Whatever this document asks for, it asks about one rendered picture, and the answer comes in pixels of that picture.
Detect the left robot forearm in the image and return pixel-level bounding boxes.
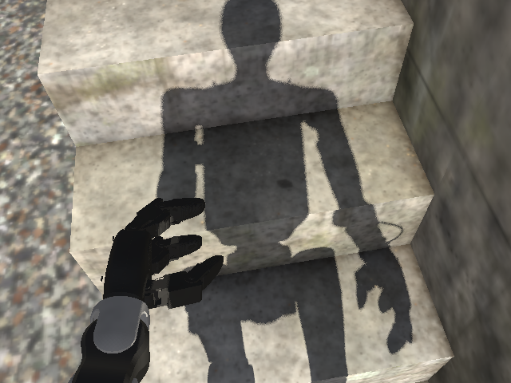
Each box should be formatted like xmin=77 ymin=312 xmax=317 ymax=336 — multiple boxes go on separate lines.
xmin=68 ymin=296 xmax=150 ymax=383

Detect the robot left hand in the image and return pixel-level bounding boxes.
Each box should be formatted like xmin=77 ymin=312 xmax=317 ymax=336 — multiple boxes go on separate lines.
xmin=101 ymin=198 xmax=224 ymax=309

